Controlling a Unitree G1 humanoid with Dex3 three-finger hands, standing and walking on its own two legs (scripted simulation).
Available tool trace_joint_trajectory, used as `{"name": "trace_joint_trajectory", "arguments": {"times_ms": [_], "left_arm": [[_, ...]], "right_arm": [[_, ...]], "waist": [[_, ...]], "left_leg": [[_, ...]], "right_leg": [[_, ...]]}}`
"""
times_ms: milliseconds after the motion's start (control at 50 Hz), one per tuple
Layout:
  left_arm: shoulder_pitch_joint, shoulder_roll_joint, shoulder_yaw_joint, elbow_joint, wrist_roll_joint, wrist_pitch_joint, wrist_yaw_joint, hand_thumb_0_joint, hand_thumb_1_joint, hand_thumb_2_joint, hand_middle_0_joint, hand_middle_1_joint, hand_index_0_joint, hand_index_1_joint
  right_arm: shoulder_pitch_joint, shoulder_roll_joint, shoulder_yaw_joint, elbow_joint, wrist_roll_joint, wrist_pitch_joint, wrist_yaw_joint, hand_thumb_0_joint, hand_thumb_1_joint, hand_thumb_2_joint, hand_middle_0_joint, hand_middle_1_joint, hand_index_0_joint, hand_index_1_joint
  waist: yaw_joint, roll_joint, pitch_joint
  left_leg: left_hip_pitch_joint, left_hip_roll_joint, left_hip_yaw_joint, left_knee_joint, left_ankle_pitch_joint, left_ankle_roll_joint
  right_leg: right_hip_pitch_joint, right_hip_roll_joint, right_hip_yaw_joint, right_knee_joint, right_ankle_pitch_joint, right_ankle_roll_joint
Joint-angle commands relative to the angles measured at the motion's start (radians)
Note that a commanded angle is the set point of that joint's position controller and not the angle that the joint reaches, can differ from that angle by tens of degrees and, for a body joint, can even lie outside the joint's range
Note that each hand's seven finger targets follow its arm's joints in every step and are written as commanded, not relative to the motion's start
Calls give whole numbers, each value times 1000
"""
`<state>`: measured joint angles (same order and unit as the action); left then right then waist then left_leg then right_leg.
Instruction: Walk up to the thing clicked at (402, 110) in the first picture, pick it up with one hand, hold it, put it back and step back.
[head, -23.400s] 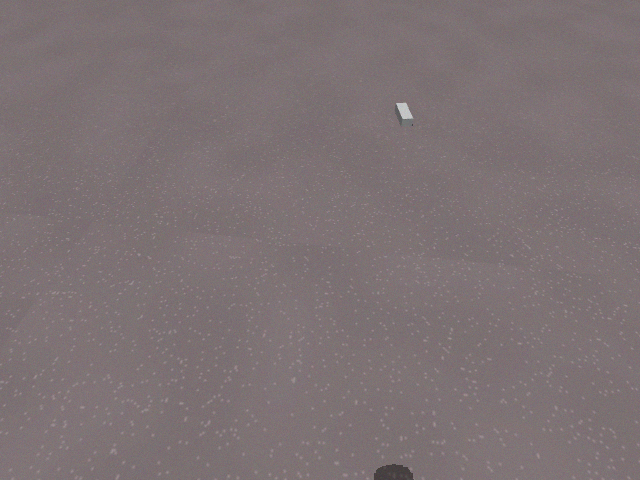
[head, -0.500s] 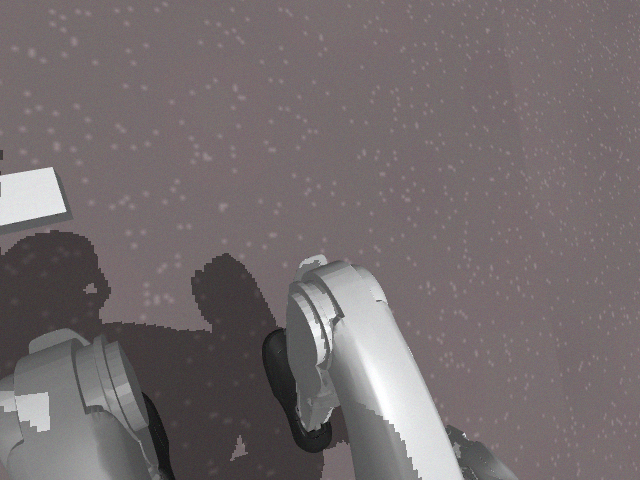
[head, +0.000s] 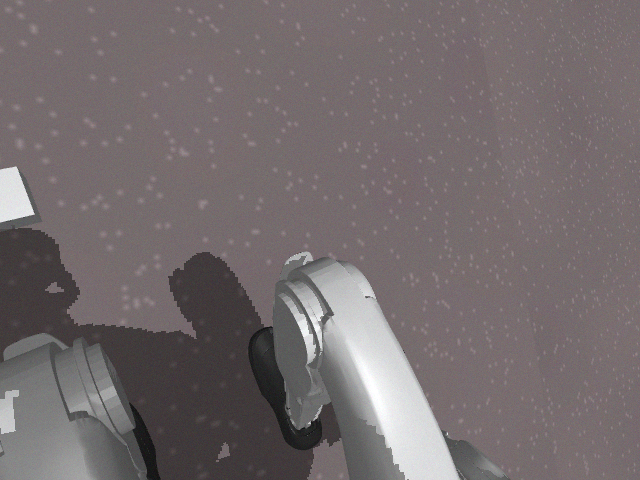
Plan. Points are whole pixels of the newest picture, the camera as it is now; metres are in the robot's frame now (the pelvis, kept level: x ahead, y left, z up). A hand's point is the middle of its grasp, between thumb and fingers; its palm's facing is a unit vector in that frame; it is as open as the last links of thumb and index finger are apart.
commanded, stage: rest palm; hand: left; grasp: from above
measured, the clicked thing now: out of the picture +0.46 +0.29 -0.28
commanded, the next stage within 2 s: close in 0.32 s
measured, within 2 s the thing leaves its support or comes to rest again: neither
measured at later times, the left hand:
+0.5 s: hand out of the picture +0.45 +0.28 -0.26, palm faces -0.46 -0.11 -0.88, open 13.9 cm
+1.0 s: hand out of the picture +0.44 +0.29 -0.26, palm faces -0.47 -0.11 -0.88, open 12.1 cm
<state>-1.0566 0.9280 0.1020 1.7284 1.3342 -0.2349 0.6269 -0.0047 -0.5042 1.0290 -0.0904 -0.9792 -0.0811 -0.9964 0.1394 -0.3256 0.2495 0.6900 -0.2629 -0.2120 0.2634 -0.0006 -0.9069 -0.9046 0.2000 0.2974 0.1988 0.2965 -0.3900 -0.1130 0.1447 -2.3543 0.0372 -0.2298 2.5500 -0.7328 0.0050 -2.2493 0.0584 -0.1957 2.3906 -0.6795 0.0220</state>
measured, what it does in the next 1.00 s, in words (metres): stands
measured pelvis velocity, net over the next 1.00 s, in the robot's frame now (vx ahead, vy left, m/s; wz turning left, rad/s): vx -0.01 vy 0.00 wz -0.03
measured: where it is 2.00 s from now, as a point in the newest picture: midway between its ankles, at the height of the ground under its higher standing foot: (222, 447)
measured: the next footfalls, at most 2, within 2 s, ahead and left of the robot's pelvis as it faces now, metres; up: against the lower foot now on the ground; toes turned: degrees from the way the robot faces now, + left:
none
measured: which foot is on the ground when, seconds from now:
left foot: down 0.00-1.00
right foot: down 0.00-1.00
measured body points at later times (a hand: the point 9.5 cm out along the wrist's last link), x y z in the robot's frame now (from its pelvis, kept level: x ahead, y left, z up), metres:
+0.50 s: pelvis +0.00 +0.00 +0.00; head +0.28 +0.12 +0.33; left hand +0.47 +0.29 -0.21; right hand +0.03 -0.25 -0.06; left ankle +0.06 +0.13 -0.27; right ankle +0.11 -0.11 -0.27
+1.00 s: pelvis -0.01 +0.00 +0.01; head +0.28 +0.12 +0.33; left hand +0.46 +0.29 -0.21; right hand +0.03 -0.25 -0.05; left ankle +0.06 +0.13 -0.27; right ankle +0.11 -0.11 -0.27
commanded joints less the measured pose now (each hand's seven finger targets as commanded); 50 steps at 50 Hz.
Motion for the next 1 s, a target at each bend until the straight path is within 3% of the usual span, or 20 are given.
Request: {"name": "trace_joint_trajectory", "arguments": {"times_ms": [0, 40, 140, 180, 240, 340, 360, 400, 460, 520, 560, 620, 640, 700, 760, 800, 820, 880, 920, 980], "left_arm": [[-281, 187, -4, -90, -6, 0, 50, 0, -499, 1001, -95, -969, -83, -979], [-293, 209, 4, -103, -3, 4, 57, 0, -513, 993, -81, -980, -71, -989], [-277, 165, -25, -58, -14, 23, 58, 0, -500, 996, -75, -1000, -71, -1002], [-292, 202, -11, -82, -18, 25, 58, 0, -514, 1016, -78, -997, -68, -1006], [-274, 186, -23, -47, -24, 28, 55, 0, -497, 1007, -85, -1012, -79, -1016], [-268, 242, 1, -83, -36, 20, 62, 0, -510, 995, -77, -1010, -71, -1014], [-253, 200, -26, -39, -34, 23, 58, 0, -527, 997, -72, -998, -62, -1006], [-258, 177, -50, -49, -51, 21, 56, 0, -504, 997, -72, -1017, -68, -1019], [-287, 265, -6, -110, -48, 18, 73, 0, -396, 935, -153, -970, -157, -965], [-247, 215, -20, -83, -42, 27, 77, 0, -365, 919, -164, -971, -172, -961], [-247, 188, -40, -38, -54, 31, 74, 0, -344, 885, -171, -963, -185, -947], [-272, 229, -31, -64, -60, 33, 62, 0, -312, 852, -197, -936, -213, -919], [-280, 254, -11, -105, -58, 30, 60, 0, -308, 860, -207, -923, -218, -910], [-249, 218, -31, -67, -64, 30, 56, 0, -260, 840, -235, -919, -251, -901], [-248, 230, -41, -69, -67, 28, 54, 0, -269, 833, -240, -900, -252, -887], [-280, 257, -15, -108, -70, 19, 55, 0, -237, 784, -253, -882, -272, -861], [-228, 250, -18, -68, -62, 25, 57, 0, -221, 809, -274, -884, -288, -869], [-233, 210, -46, -58, -68, 23, 54, 0, -164, 808, -302, -891, -321, -871], [-259, 236, -41, -78, -77, 17, 59, 0, -142, 783, -318, -874, -339, -851], [-246, 214, -61, -66, -67, 12, 57, 0, -112, 754, -348, -843, -367, -822]], "right_arm": [[206, -329, -87, 18, 2, -23, 4, 0, -900, -904, 199, 300, 199, 300], [192, -323, -77, 16, 5, -25, 5, 0, -900, -905, 199, 300, 200, 300], [186, -323, -70, 14, 0, -35, 16, 0, -900, -904, 199, 300, 200, 300], [187, -334, -71, 13, 6, -35, 15, 0, -902, -905, 199, 300, 200, 300], [186, -333, -59, 2, 4, -42, 22, 0, -904, -906, 199, 300, 200, 300], [182, -338, -50, 1, 8, -40, 15, 0, -904, -907, 199, 300, 199, 300], [175, -325, -43, -3, 5, -45, 18, 0, -906, -907, 199, 300, 199, 300], [162, -335, -36, -14, 2, -55, 21, 0, -903, -906, 199, 300, 200, 300], [184, -349, -42, -4, 7, -53, 14, 0, -896, -901, 199, 300, 200, 300], [177, -340, -41, -3, 6, -55, 22, 0, -895, -901, 200, 300, 200, 300], [168, -339, -35, -6, 6, -57, 23, 0, -895, -901, 200, 300, 200, 300], [183, -350, -32, -10, 9, -62, 25, 0, -896, -901, 200, 300, 200, 300], [183, -352, -35, -10, 10, -62, 26, 0, -894, -900, 200, 300, 200, 300], [171, -346, -28, -17, 9, -66, 28, 0, -895, -901, 200, 300, 200, 300], [172, -349, -26, -14, 11, -66, 20, 0, -898, -902, 199, 300, 199, 300], [187, -351, -30, -10, 13, -63, 21, 0, -896, -902, 199, 300, 200, 300], [176, -348, -29, -10, 12, -59, 18, 0, -897, -902, 199, 300, 200, 300], [184, -342, -22, -18, 6, -54, 19, 0, -894, -900, 199, 300, 199, 300], [174, -350, -26, -17, 13, -55, 12, 0, -896, -901, 199, 300, 199, 300], [158, -353, -24, -23, 11, -56, 11, 0, -896, -901, 199, 300, 199, 300]], "waist": [[-62, 504, -595], [-48, 512, -631], [-71, 512, -606], [-62, 526, -626], [-76, 492, -598], [-50, 521, -663], [-68, 501, -622], [-85, 467, -585], [-59, 507, -644], [-59, 514, -629], [-80, 494, -594], [-81, 496, -573], [-66, 514, -615], [-77, 486, -587], [-80, 482, -594], [-65, 518, -623], [-55, 512, -620], [-86, 475, -586], [-79, 486, -589], [-82, 467, -555]], "left_leg": [[495, 7, 64, -268, 206, 4], [503, 11, 62, -266, 217, 3], [488, 11, 67, -248, 245, 5], [510, 13, 62, -260, 258, 2], [475, 12, 65, -246, 240, 9], [510, 17, 63, -258, 269, 4], [491, 17, 59, -246, 251, 4], [463, 16, 58, -236, 229, 10], [495, 20, 64, -254, 240, 8], [502, 22, 50, -259, 261, -2], [473, 23, 48, -257, 241, 2], [472, 19, 49, -256, 227, 6], [507, 22, 45, -255, 258, 2], [480, 23, 47, -251, 240, 3], [481, 23, 53, -253, 232, 5], [499, 24, 50, -259, 254, 2], [498, 24, 51, -264, 251, 0], [472, 24, 56, -254, 248, 7], [468, 24, 54, -258, 224, 9], [467, 28, 38, -266, 199, 3]], "right_leg": [[312, 38, -80, -202, 251, -44], [329, 41, -79, -202, 263, -46], [339, 43, -81, -200, 297, -40], [350, 45, -82, -203, 303, -43], [357, 45, -81, -209, 296, -38], [412, 54, -79, -216, 317, -42], [390, 51, -81, -202, 309, -40], [380, 52, -88, -213, 295, -35], [420, 58, -76, -234, 302, -38], [396, 59, -90, -216, 310, -40], [386, 59, -93, -220, 304, -38], [378, 52, -90, -225, 287, -37], [392, 52, -90, -218, 308, -37], [399, 55, -90, -220, 303, -35], [417, 61, -86, -239, 302, -35], [423, 55, -88, -230, 311, -38], [426, 60, -88, -231, 309, -41], [432, 65, -91, -242, 317, -34], [421, 63, -88, -253, 296, -36], [385, 61, -100, -238, 266, -38]]}}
